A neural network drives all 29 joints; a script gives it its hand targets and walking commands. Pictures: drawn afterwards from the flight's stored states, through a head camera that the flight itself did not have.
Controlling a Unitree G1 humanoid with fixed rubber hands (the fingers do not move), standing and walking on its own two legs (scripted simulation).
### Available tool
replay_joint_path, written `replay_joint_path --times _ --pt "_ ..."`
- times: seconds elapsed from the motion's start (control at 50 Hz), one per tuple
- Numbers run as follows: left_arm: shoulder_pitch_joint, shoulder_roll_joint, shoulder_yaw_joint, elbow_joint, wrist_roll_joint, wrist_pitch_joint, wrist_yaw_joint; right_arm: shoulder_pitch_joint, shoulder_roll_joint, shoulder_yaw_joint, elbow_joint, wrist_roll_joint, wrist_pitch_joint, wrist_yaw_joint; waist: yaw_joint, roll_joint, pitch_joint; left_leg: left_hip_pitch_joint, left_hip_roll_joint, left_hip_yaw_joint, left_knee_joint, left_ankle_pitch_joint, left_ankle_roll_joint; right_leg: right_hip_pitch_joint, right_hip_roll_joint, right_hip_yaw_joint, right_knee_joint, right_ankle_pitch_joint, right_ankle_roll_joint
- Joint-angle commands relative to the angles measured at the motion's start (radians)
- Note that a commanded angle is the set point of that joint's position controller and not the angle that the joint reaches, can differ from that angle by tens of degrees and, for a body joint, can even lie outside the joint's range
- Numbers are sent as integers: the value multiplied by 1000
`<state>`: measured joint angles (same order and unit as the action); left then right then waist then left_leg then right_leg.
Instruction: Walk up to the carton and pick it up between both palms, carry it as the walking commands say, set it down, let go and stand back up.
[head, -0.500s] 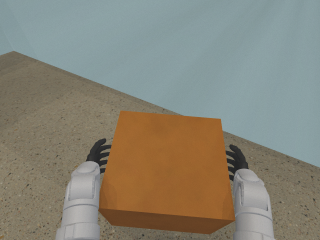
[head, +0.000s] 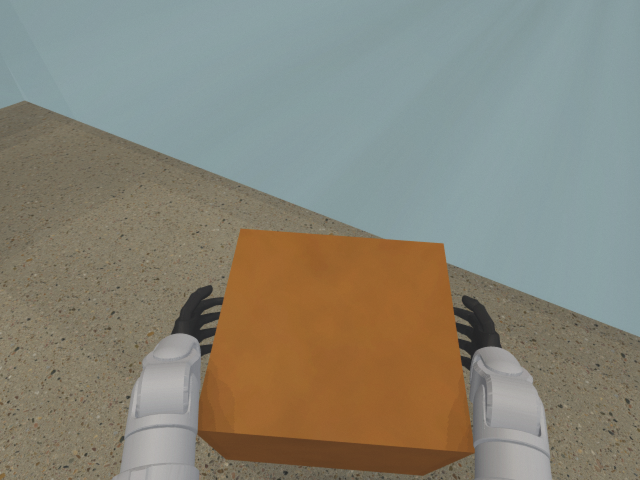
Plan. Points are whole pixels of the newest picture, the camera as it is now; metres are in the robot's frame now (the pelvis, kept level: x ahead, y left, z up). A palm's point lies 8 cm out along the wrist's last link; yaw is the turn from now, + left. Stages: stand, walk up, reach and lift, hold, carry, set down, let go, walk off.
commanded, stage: reach and lift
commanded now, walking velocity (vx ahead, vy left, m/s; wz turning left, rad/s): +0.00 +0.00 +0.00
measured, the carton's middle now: (332, 353) +0.32 -0.01 -0.02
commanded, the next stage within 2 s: hold in 0.04 s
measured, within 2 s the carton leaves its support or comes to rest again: neither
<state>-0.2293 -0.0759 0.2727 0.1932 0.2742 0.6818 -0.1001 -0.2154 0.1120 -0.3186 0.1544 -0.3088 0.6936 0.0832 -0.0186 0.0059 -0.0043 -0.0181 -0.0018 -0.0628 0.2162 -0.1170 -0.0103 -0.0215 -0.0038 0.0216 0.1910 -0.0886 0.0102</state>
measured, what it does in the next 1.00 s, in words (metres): steps to the left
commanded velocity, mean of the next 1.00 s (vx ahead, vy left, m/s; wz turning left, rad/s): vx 0.00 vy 0.12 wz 0.36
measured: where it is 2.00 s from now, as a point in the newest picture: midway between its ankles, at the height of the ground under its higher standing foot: outside the picture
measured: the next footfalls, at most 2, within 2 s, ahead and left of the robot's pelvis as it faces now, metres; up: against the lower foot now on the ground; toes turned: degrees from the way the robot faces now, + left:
right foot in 1.08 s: +0.04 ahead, +0.04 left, +0.00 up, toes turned +6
left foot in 1.42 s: -0.12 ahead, +0.41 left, +0.00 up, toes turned +34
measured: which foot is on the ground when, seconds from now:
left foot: down 0.00-1.00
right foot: down 0.00-0.72, up 0.74-1.00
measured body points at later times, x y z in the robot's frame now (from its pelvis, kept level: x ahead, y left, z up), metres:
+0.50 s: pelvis +0.00 +0.00 -0.01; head -0.04 +0.00 +0.44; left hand +0.30 +0.18 +0.05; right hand +0.29 -0.20 +0.04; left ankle +0.01 +0.13 -0.75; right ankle +0.02 -0.13 -0.75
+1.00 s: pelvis -0.04 +0.10 -0.02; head -0.07 +0.10 +0.42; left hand +0.15 +0.34 +0.07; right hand +0.24 -0.03 +0.07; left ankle +0.02 +0.12 -0.75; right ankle +0.00 -0.02 -0.71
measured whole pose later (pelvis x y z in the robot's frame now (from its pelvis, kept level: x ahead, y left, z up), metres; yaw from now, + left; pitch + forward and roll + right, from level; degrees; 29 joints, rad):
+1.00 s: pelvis -0.04 +0.10 -0.02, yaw +14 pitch +4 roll -1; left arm 0.02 -0.10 0.20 -0.51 0.04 1.14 0.00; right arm 0.04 0.13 -0.24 -0.53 -0.08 1.14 0.02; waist 0.01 0.00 -0.15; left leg -0.42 -0.14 0.09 0.44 -0.11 0.16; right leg -0.56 -0.07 -0.09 0.97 -0.44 0.07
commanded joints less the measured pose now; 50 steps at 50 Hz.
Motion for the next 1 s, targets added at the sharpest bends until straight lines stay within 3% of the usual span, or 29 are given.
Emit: replay_joint_path --times 0.0,0.02,0.04,0.1,0.12,0.16,0.22,0.26,0.3,0.34,0.38,0.4,0.42,0.48,0.5,0.54,0.56,0.62,0.68,0.7,0.72,0.74,0.76,0.78,0.8,0.88,0.92,0.96,0.98 --pt "-425 -800 -557 -10 -241 -26 -245 -471 736 639 -37 279 -28 264 -14 5 -219 11 -99 6 -24 164 3 110 106 5 1 160 -7" --pt "-416 -793 -553 -20 -248 -29 -243 -442 737 649 -16 283 -20 267 -9 -45 -201 -1 -90 4 -31 145 0 114 112 -6 1 135 0" --pt "-517 -784 -586 -84 -262 -39 -245 -473 763 644 -16 290 -29 270 -1 20 -235 -18 -96 11 -27 108 -1 114 107 3 9 118 -5" --pt "-441 -822 -587 -39 -255 -45 -244 -477 771 690 -55 312 -37 268 1 -15 -203 -14 -105 8 -24 150 6 103 105 2 6 160 2" --pt "-490 -800 -587 -72 -253 -49 -245 -515 776 682 -62 315 -40 270 23 27 -265 2 -102 13 -12 117 6 115 100 8 18 125 -2" --pt "-462 -780 -559 -31 -245 -43 -239 -466 764 653 -3 282 -28 269 -3 -59 -197 -9 -92 2 -24 83 16 74 103 3 2 73 -1" --pt "-458 -768 -547 -29 -231 -39 -248 -478 759 648 -9 297 -26 269 24 30 -163 -48 -106 23 -28 50 6 95 95 8 1 58 -3" --pt "-473 -785 -567 -18 -248 -36 -251 -452 752 630 8 282 -24 266 -8 10 -171 -36 -97 12 -30 37 7 95 99 3 1 43 -4" --pt "-508 -792 -587 -58 -267 -50 -251 -479 788 656 -8 289 -35 267 0 -41 -256 -10 -94 8 -20 95 14 112 103 7 12 97 0" --pt "-459 -788 -559 -8 -233 -37 -245 -475 756 636 10 295 -29 267 12 34 -157 -24 -98 15 -33 96 9 74 99 8 4 92 -7" --pt "-467 -783 -551 -15 -242 -45 -250 -505 759 659 -18 287 -32 263 13 -36 -186 -18 -97 14 -24 73 12 75 103 -1 3 62 3" --pt "-486 -791 -563 -26 -244 -40 -250 -473 779 645 3 287 -30 265 12 8 -205 -2 -101 17 -23 95 8 96 97 4 4 91 -5" --pt "-492 -787 -609 -84 -294 -26 -236 -490 798 704 -88 332 -17 255 18 -15 -405 -37 120 3 189 111 -15 38 -146 -30 235 141 6" --pt "-426 -795 -608 -100 -301 13 -217 -498 789 754 -143 361 30 240 36 -39 -382 -272 74 10 367 86 3 -1 -212 25 292 152 -24" --pt "-477 -779 -616 -125 -295 24 -209 -474 790 753 -107 350 53 242 34 -88 -299 -388 52 11 413 -30 -2 -40 -264 69 275 55 -39" --pt "-438 -814 -644 -162 -304 56 -194 -528 796 808 -180 404 85 237 45 -224 -281 -445 2 85 582 -361 -1 -116 -409 209 193 108 -123" --pt "-433 -829 -667 -212 -311 73 -178 -589 793 837 -231 445 95 234 43 -197 -270 -456 7 99 570 -425 4 -132 -433 211 195 124 -150" --pt "-385 -815 -721 -343 -364 157 -135 -508 802 872 -291 498 171 205 35 -248 -284 -461 14 130 540 -348 11 -155 -414 126 253 281 -115" --pt "-384 -824 -809 -550 -438 242 -94 -427 808 900 -451 532 250 162 8 -175 -342 -283 -18 163 308 -164 28 -252 -310 -61 430 205 -12" --pt "-360 -830 -837 -610 -461 279 -77 -397 799 900 -524 550 276 146 5 16 -366 -162 39 61 208 -18 48 -353 -243 -113 568 59 32" --pt "-364 -798 -865 -667 -477 319 -61 -301 775 878 -491 530 319 134 1 356 -335 -51 284 -265 152 269 118 -653 -98 -230 797 -496 103" --pt "-301 -788 -877 -656 -489 357 -49 -215 753 859 -488 523 357 115 4 318 -344 -63 312 -306 159 298 198 -697 -81 -128 933 -606 82" --pt "-317 -796 -885 -714 -517 386 -39 -210 745 858 -556 525 379 91 4 236 -349 -95 285 -283 195 380 226 -695 -89 -94 995 -591 72" --pt "-270 -810 -875 -724 -532 399 -37 -237 728 886 -662 533 389 71 3 98 -364 -93 249 -206 229 433 234 -710 -107 -75 1026 -526 77" --pt "-276 -820 -872 -732 -541 412 -32 -276 736 895 -711 542 402 61 5 43 -371 -101 217 -177 219 355 219 -712 -106 -72 1034 -455 82" --pt "-174 -802 -877 -761 -549 455 -6 -194 703 887 -780 543 440 22 9 64 -368 -189 162 -136 111 -32 148 -636 -101 -83 926 -339 77" --pt "-175 -770 -879 -804 -536 468 16 -191 702 900 -789 562 463 13 9 65 -324 -221 134 -167 28 -191 77 -596 -64 -114 823 -333 72" --pt "-194 -759 -873 -828 -525 480 32 -218 693 894 -828 573 474 4 11 119 -298 -266 140 -197 -34 -176 42 -543 -48 -130 716 -339 56" --pt "-178 -741 -870 -848 -525 487 42 -199 693 893 -815 573 487 -3 16 147 -309 -299 104 -146 -76 -183 -11 -445 -17 -184 628 -362 48"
